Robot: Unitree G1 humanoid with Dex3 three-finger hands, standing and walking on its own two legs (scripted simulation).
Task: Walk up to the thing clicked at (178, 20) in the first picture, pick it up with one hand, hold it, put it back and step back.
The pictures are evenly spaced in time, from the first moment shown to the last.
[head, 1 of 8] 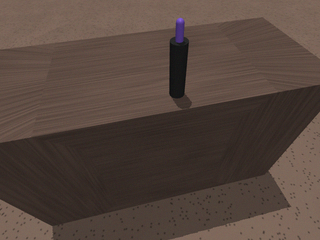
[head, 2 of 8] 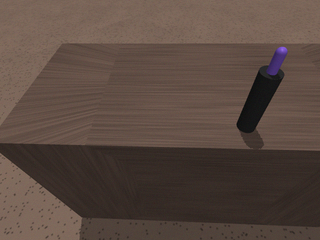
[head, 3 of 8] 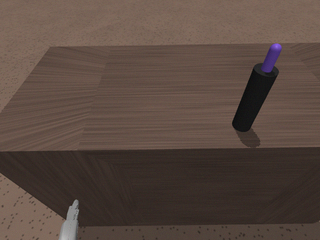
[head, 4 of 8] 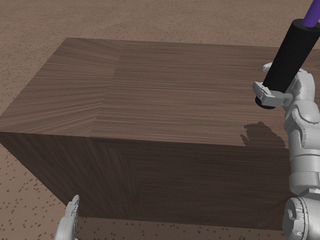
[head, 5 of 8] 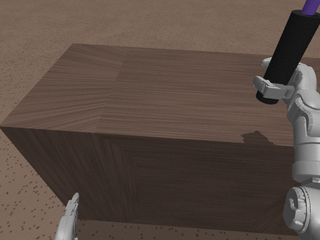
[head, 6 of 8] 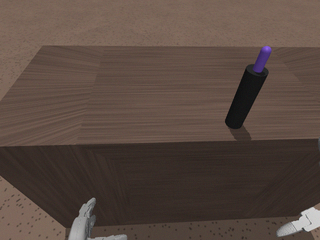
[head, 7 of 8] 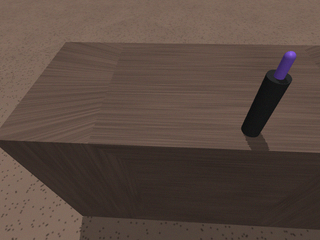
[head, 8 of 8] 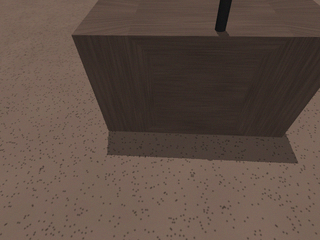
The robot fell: no
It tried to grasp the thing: yes
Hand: right
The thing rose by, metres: 0.25
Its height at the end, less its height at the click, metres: +0.00
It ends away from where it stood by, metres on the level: 0.01
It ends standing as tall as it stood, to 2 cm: yes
